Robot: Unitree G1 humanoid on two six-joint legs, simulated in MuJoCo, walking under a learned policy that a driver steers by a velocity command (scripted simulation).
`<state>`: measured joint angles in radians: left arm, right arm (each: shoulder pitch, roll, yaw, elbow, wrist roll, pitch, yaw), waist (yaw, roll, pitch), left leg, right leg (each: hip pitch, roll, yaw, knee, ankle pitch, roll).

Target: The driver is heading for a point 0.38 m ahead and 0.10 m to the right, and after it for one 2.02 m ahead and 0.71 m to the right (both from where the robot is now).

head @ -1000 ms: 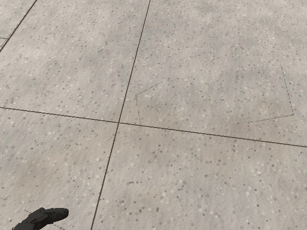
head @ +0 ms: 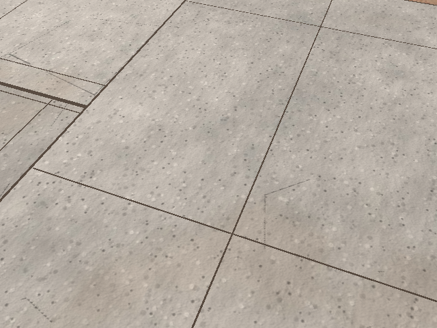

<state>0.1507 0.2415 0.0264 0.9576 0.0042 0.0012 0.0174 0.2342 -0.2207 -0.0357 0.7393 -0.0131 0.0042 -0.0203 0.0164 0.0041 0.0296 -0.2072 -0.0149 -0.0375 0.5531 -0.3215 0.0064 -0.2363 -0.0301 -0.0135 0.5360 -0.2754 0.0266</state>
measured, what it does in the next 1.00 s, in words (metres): walks ahead: left foot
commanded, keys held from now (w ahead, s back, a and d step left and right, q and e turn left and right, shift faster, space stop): no key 0.28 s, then w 0.56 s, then w+e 0.16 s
